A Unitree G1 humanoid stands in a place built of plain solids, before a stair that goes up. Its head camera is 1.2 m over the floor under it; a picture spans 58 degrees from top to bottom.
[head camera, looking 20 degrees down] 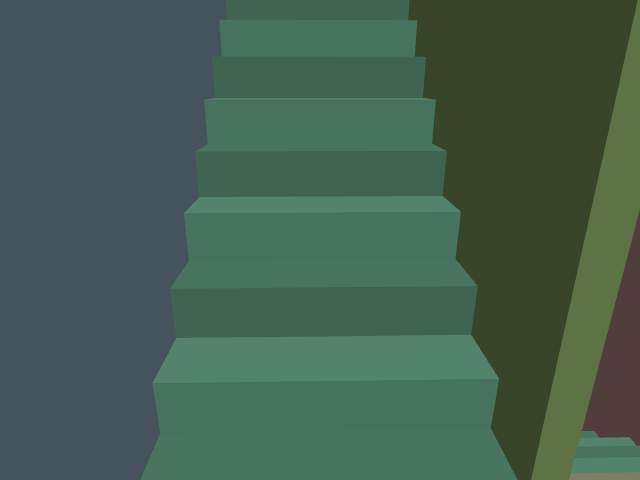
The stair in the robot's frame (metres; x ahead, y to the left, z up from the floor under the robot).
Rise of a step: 0.19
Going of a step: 0.24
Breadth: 1.02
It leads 1 degrees to the left of straight ahead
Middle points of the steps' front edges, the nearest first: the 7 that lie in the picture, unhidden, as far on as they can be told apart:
1.05 -0.02 0.38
1.29 -0.02 0.56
1.53 -0.01 0.75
1.77 -0.01 0.94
2.00 0.00 1.13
2.24 0.00 1.32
2.48 0.01 1.50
